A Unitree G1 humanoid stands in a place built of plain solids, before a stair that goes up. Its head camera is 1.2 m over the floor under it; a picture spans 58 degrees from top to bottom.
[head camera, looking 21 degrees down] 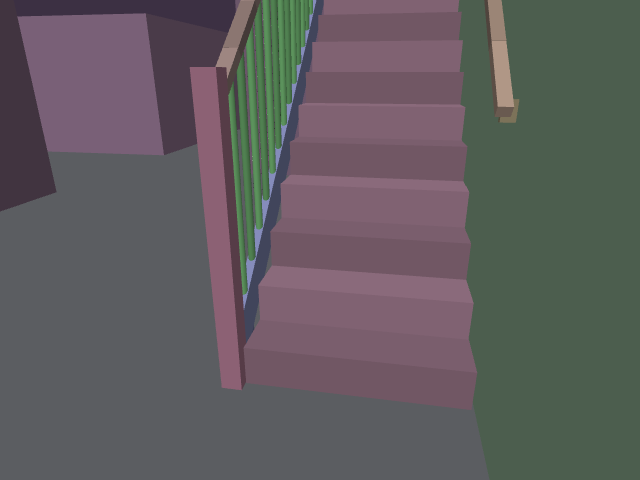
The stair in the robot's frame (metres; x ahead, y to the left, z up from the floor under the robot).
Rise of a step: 0.17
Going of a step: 0.21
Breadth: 0.90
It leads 10 degrees to the right of straight ahead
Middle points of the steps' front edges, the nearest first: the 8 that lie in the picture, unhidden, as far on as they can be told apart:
1.39 -0.14 0.17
1.60 -0.17 0.35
1.81 -0.21 0.52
2.02 -0.25 0.69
2.23 -0.28 0.87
2.44 -0.32 1.04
2.65 -0.36 1.21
2.86 -0.39 1.38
